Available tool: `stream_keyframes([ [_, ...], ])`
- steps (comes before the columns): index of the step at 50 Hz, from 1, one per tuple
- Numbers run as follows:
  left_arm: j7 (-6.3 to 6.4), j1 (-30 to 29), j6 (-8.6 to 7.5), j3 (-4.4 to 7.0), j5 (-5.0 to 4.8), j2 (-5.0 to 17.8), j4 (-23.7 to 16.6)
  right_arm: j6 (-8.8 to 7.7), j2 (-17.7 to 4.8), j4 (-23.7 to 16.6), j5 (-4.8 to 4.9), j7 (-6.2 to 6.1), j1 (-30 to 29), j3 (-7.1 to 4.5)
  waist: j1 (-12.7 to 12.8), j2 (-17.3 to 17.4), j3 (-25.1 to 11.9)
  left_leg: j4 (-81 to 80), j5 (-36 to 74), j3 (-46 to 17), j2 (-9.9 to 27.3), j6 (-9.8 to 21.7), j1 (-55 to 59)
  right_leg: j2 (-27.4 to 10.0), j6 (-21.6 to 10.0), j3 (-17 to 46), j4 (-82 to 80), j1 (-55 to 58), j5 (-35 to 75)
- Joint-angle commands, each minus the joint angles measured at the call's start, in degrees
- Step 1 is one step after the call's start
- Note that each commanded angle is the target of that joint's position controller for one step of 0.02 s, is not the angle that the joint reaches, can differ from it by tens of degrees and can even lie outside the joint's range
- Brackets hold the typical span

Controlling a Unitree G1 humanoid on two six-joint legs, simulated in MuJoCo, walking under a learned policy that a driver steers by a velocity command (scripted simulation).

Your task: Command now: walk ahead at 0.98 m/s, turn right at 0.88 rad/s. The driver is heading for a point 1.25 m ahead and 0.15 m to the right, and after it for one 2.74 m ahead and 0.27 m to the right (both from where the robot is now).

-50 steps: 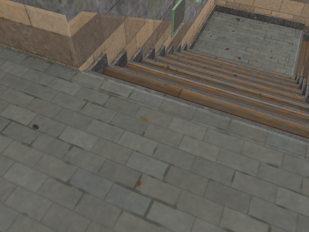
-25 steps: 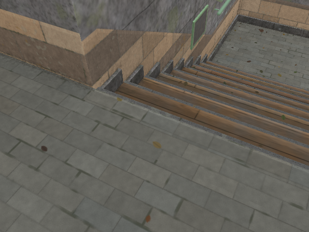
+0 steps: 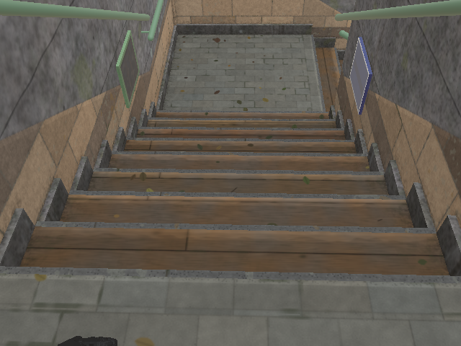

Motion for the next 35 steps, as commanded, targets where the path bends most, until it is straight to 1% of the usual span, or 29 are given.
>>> stream_keyframes([
  [1,-0.69,-3.04,-0.43,-0.93,-0.04,0.56,-3.74,-0.80,-7.29,-4.60,0.21,-1.42,-3.25,-0.28,4.11,2.51,8.03,-3.47,61.05,0.89,14.17,-0.52,-9.44,4.27,-2.15,-6.03,-9.92,11.78,1.65],
  [3,-0.07,2.00,-0.15,-0.33,-0.55,2.83,-2.59,0.49,-11.52,-5.40,0.18,-2.93,-2.90,-1.18,7.59,5.81,3.08,6.99,82.57,1.22,16.08,-1.05,-3.71,8.32,-3.51,-8.27,-11.26,19.17,-3.20],
  [5,1.25,20.32,0.18,1.86,-0.67,7.48,1.88,2.28,-14.81,-7.69,-0.45,-3.33,-8.06,-2.34,16.87,7.78,-5.49,30.51,88.76,-1.14,18.62,0.72,-7.37,10.55,-5.98,-5.60,-11.96,38.05,-11.08],
  [6,2.35,30.39,-0.02,3.68,-0.76,10.12,5.28,3.06,-14.98,-9.16,-0.58,-2.56,-10.93,-2.66,20.75,5.32,-9.54,49.24,74.74,-2.58,16.97,2.12,-15.70,10.79,-7.57,-0.86,-18.25,52.14,-14.50],
  [7,3.51,25.68,0.58,5.25,-2.27,11.80,5.50,3.06,-10.82,-10.83,-0.46,-1.20,-14.41,-2.11,17.11,-6.17,-4.80,71.42,17.44,-4.28,5.12,1.61,-32.60,6.49,-9.19,9.21,-21.88,57.75,-18.48],
  [8,3.09,20.28,0.95,5.40,0.30,17.53,3.32,1.62,-4.68,-17.85,0.00,-0.82,-10.92,-0.39,6.58,-12.80,-7.55,85.60,-6.11,-12.86,0.00,-1.05,-55.57,-4.88,-18.35,37.56,-24.84,69.36,-6.66],
  [9,3.73,22.91,1.02,5.70,0.51,17.24,2.10,-0.20,-6.04,-20.87,0.34,-0.74,-15.43,0.29,9.83,-4.61,-12.58,84.75,-2.72,-22.21,1.06,-1.12,-61.82,-10.16,-21.53,50.38,-36.66,70.95,-17.31],
  [10,4.41,23.32,0.60,5.07,0.28,13.53,3.41,-1.21,-7.64,-20.38,0.03,-0.57,-16.32,0.31,7.98,3.27,-5.81,78.55,-1.02,-23.67,4.32,-0.47,-62.30,-10.42,-18.65,49.93,-42.04,63.31,-23.57],
  [11,4.92,21.42,0.07,4.24,-0.10,11.04,3.94,-1.13,-7.77,-20.66,-0.54,-0.42,-17.31,0.35,4.37,7.10,-0.83,71.04,0.64,-24.11,6.63,-0.93,-58.86,-8.35,-15.52,45.98,-43.14,53.58,-23.96],
  [13,5.10,18.12,-1.88,3.24,-0.70,8.98,2.24,1.53,-7.16,-20.09,-3.04,-0.12,-16.24,0.77,0.31,9.21,2.03,64.37,0.42,-24.44,8.86,-2.97,-51.46,-4.18,-13.42,39.35,-43.19,39.49,-19.11],
  [15,5.08,17.62,-3.45,2.61,-1.06,7.78,1.52,3.75,-5.77,-21.04,-3.15,0.37,-18.33,1.44,-0.41,7.83,3.37,55.07,2.48,-22.35,10.20,-4.25,-47.53,1.53,-12.02,32.26,-43.80,29.50,-18.68],
  [18,4.84,19.75,-4.24,2.98,-1.11,9.71,1.67,3.90,-4.13,-26.25,-1.80,0.82,-30.42,2.87,3.25,4.16,4.95,36.77,20.27,-18.50,7.96,-3.96,-40.16,6.59,-9.32,27.03,-44.34,22.83,-6.03],
  [19,4.73,21.53,-4.07,3.20,-1.85,10.50,1.58,3.54,-3.84,-27.30,-1.61,1.13,-32.85,3.08,5.17,3.12,4.57,32.61,25.44,-17.29,6.02,-3.24,-37.84,6.97,-7.66,27.21,-44.10,23.79,1.03],
  [20,4.86,22.72,-3.71,3.51,-2.18,11.74,2.35,3.32,-2.83,-27.56,-1.77,1.07,-32.47,3.59,6.09,0.80,1.83,33.00,29.42,-17.17,3.99,-3.35,-34.24,6.04,-6.76,27.72,-43.07,25.50,8.71],
  [21,4.88,22.88,-3.28,3.39,-2.39,11.64,2.19,3.23,-4.03,-28.20,-1.23,0.97,-32.48,3.40,6.21,-0.83,0.94,29.32,29.75,-18.39,3.40,-3.12,-33.61,6.50,-5.72,26.84,-41.88,29.26,10.79],
  [22,4.85,22.56,-2.76,3.14,-1.62,11.26,1.85,2.63,-6.23,-26.22,-0.54,0.82,-27.29,2.11,5.77,-2.78,-3.14,36.83,35.98,-18.58,2.13,-2.12,-30.09,5.09,-5.05,26.33,-36.64,32.57,19.20],
  [23,4.71,19.43,-2.41,3.03,-1.33,11.61,0.47,2.32,-8.71,-25.26,-0.69,0.93,-23.87,1.25,3.00,-1.81,-4.18,36.20,31.37,-19.31,1.48,-1.54,-28.05,5.57,-3.73,24.93,-31.05,34.91,28.47],
  [24,4.65,14.31,-2.38,3.23,-2.00,12.34,-1.66,2.20,-10.08,-24.06,-1.06,0.73,-16.68,0.39,-2.22,-2.48,-6.97,33.94,27.86,-20.28,-0.07,-0.77,-16.07,6.99,-1.02,23.63,-22.90,29.94,35.66],
  [25,4.12,11.17,-2.87,3.73,-0.87,14.44,-1.87,2.02,-12.58,-22.55,-0.42,0.21,-9.26,-1.04,-7.02,-4.06,-10.56,31.65,31.22,-18.19,-0.92,-0.45,-8.31,7.99,0.05,22.34,-12.38,28.97,33.79],
  [26,4.30,4.18,-3.37,3.94,-0.31,15.27,-2.92,1.74,-13.83,-18.35,-0.70,-0.72,5.21,-2.26,-16.42,-2.85,-12.59,30.36,31.06,-16.60,-0.18,-0.23,4.92,7.33,1.20,21.83,4.13,22.13,32.73],
  [27,4.75,-0.84,-4.36,3.14,-0.07,8.80,-3.95,1.61,-17.74,-13.43,0.03,-1.42,18.15,-3.90,-23.00,9.78,-10.41,25.01,19.39,-22.26,5.83,1.86,9.84,15.20,2.71,17.26,33.85,13.36,-3.25],
  [28,5.92,11.78,-5.30,0.24,-2.25,-1.98,-6.81,0.54,-14.77,-15.64,-0.94,-0.16,7.49,-1.81,-5.94,23.39,-6.77,25.24,47.34,-44.36,20.06,6.33,9.27,18.34,3.34,22.40,44.79,-0.41,-33.70],
  [29,6.32,20.74,-5.08,-0.68,-1.56,-0.76,-5.16,0.50,-12.90,-19.31,-0.50,0.84,-1.89,-1.59,1.57,17.84,-9.02,14.20,37.86,-57.53,23.56,11.48,4.34,13.96,3.03,19.58,40.66,-2.48,-28.93],
  [30,5.95,16.92,-4.10,0.04,-0.24,2.52,-4.43,0.18,-11.53,-20.51,-0.46,0.92,-6.46,-1.71,2.12,7.76,-4.88,9.51,23.69,-61.00,23.62,16.89,-4.73,11.58,3.66,18.96,38.85,-2.24,-24.70],
  [31,5.28,10.70,-2.97,1.00,1.07,6.52,-5.21,0.40,-10.23,-20.83,0.39,0.73,-10.34,-1.52,2.79,-2.85,-0.21,7.10,12.72,-54.98,19.37,16.06,-15.08,9.01,4.34,19.19,30.82,1.56,-21.44],
  [32,5.16,9.87,-1.43,1.20,1.25,6.09,-7.75,-0.74,-13.15,-20.71,-0.02,0.35,-12.77,-1.74,5.71,4.14,3.34,8.96,19.88,-57.49,22.04,18.87,-23.21,7.84,5.77,21.34,27.24,1.80,-20.64],
  [33,5.00,6.01,-0.41,1.40,1.67,8.57,-9.85,-1.27,-12.90,-20.00,-0.39,0.94,-11.82,-1.49,5.45,1.16,4.97,9.69,18.33,-54.55,20.04,18.29,-28.01,4.70,7.25,19.19,19.13,2.94,-21.21],
  [34,4.39,2.45,-0.09,1.28,1.59,8.62,-11.88,-1.07,-12.73,-20.03,0.40,1.09,-12.88,-1.55,7.12,-1.80,5.74,9.88,15.24,-47.51,15.71,14.99,-33.52,1.90,8.20,17.81,5.13,8.28,-16.33],
  [35,3.28,2.23,-0.18,0.69,2.49,7.80,-11.95,-0.32,-15.09,-19.78,0.20,1.43,-11.88,-2.15,6.54,0.56,1.98,7.82,14.31,-42.61,11.67,13.65,-37.09,3.04,7.86,11.72,-2.42,17.48,-13.85],
])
